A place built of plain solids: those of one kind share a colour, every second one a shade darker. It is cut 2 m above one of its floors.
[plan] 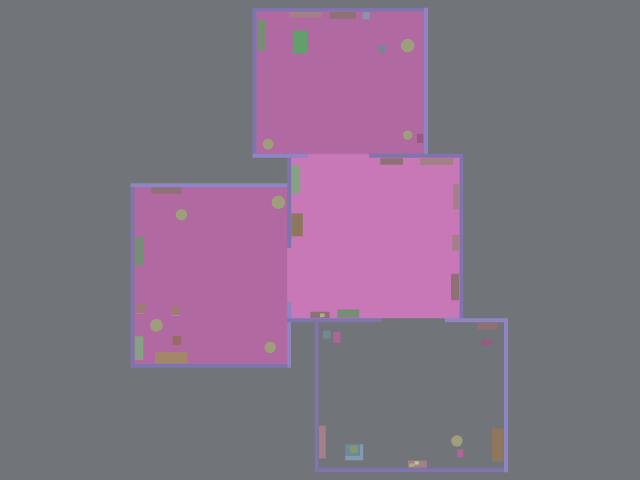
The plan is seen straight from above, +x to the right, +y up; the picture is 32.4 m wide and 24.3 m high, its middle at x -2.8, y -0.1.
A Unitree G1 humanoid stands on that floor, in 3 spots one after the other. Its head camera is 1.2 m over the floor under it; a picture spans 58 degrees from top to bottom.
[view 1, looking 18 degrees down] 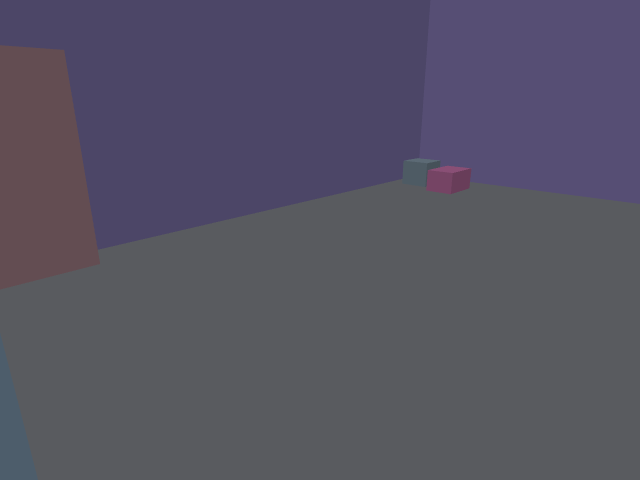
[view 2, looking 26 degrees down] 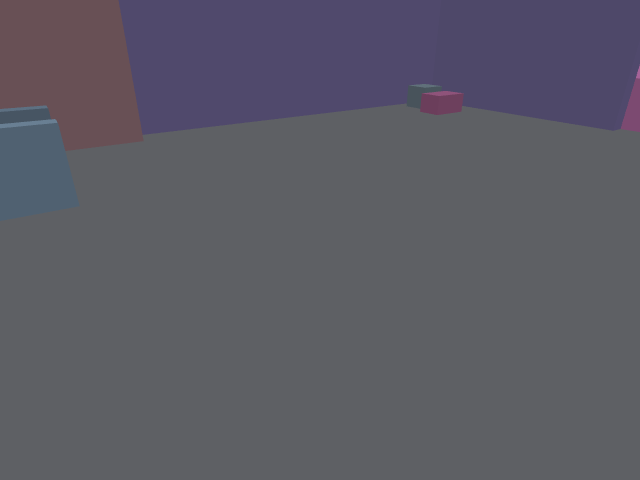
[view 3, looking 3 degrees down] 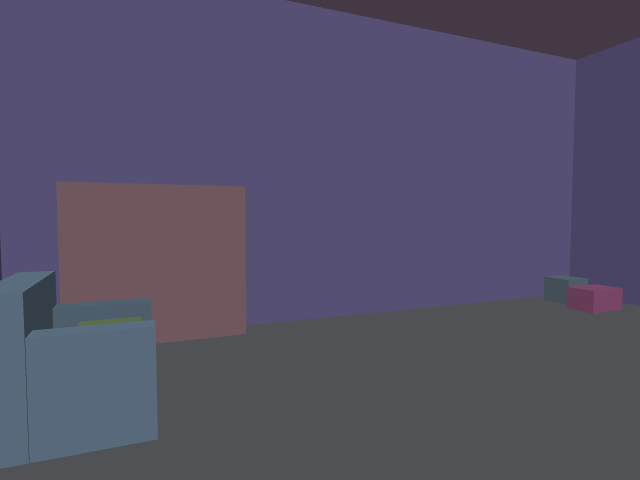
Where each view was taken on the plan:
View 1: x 0.83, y -10.63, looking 133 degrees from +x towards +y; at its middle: ground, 3.88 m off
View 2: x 2.92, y -10.65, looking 146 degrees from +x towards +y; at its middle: ground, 2.74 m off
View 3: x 1.83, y -10.53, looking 157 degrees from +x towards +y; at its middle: wall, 5.12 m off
